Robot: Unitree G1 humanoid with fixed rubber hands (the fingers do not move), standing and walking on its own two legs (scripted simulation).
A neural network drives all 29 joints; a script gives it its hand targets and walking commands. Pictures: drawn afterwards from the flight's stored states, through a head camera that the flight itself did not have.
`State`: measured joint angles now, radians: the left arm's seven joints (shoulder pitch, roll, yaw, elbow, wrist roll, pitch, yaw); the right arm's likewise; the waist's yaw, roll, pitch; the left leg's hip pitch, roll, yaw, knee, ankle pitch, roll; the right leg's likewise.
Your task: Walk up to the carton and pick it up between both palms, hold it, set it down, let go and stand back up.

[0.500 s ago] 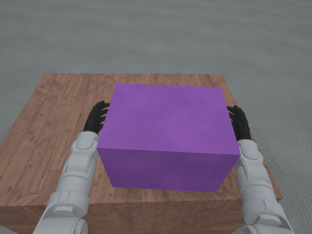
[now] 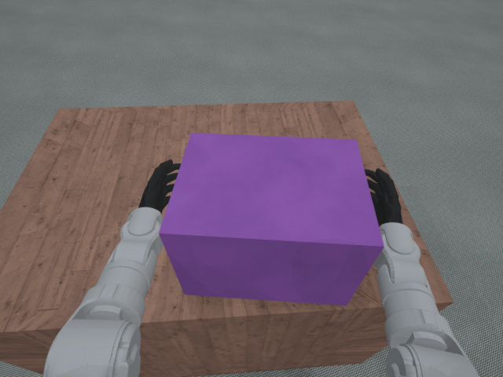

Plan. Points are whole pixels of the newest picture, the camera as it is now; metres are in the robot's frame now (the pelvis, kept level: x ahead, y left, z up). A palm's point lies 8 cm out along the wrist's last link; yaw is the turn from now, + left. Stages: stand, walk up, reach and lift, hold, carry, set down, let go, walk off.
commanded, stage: set down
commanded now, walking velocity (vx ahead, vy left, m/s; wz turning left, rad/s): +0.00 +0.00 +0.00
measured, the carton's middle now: (268, 219) +0.38 -0.10 +0.01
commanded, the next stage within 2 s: none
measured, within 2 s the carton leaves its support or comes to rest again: rests again in 1.12 s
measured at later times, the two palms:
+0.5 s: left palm (156, 212) +0.42 +0.09 +0.03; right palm (380, 223) +0.32 -0.29 +0.03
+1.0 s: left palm (161, 219) +0.41 +0.09 +0.01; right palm (379, 233) +0.31 -0.29 +0.01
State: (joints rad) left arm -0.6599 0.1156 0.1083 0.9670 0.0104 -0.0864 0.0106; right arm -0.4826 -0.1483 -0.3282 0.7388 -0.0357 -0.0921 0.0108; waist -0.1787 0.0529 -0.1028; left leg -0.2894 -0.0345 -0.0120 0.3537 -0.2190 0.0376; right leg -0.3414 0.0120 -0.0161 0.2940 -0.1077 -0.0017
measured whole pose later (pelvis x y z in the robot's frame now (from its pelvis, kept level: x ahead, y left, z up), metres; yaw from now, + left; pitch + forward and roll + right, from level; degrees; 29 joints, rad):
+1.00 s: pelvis +0.00 -0.01 -0.01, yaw +0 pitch +16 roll -1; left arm -0.72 0.16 0.07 1.25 -0.06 -0.43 0.00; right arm -0.47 -0.13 -0.28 0.86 -0.01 -0.31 -0.04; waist -0.18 0.08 -0.14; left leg -0.47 -0.02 -0.03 0.40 -0.22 0.01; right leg -0.51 0.03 -0.04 0.32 -0.09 -0.02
